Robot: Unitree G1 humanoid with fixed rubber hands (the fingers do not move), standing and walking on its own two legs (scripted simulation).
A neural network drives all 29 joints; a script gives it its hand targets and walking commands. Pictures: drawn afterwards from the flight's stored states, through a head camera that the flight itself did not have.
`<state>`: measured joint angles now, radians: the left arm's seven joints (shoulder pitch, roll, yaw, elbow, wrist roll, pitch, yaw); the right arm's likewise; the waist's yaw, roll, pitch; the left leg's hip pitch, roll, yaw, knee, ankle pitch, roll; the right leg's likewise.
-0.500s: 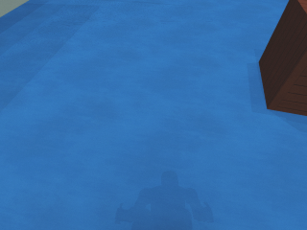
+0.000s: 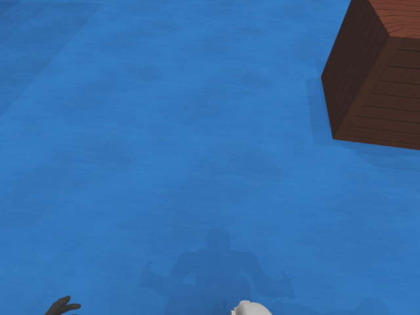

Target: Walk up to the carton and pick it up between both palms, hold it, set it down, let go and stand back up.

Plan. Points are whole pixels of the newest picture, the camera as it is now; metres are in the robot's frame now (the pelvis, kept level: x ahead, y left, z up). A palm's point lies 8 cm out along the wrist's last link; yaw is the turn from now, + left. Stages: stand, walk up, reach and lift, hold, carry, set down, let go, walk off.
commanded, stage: walk up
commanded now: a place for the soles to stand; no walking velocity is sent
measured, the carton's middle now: out of the picture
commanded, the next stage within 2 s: none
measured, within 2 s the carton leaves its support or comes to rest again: neither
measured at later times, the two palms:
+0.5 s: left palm (158, 251) +0.27 +0.12 -0.10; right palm out of the picture +0.14 -0.53 -0.08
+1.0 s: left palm (223, 211) +0.39 -0.03 -0.13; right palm out of the picture +0.27 -0.67 -0.09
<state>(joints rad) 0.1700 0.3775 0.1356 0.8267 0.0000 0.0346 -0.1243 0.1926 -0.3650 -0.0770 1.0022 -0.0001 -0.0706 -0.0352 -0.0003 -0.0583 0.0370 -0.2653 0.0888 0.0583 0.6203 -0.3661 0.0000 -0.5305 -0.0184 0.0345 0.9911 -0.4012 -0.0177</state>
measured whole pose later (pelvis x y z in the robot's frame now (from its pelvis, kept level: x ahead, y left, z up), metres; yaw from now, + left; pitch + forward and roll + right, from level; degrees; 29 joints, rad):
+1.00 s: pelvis +0.27 -0.32 -0.02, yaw -12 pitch +1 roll +0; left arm 0.28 0.39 0.10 0.84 0.00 0.01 -0.06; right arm 0.22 -0.44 -0.05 0.95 0.00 -0.10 -0.06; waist 0.00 -0.06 0.08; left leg -0.48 0.07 0.04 0.80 -0.30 0.01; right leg -0.32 0.12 0.04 0.94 -0.50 -0.05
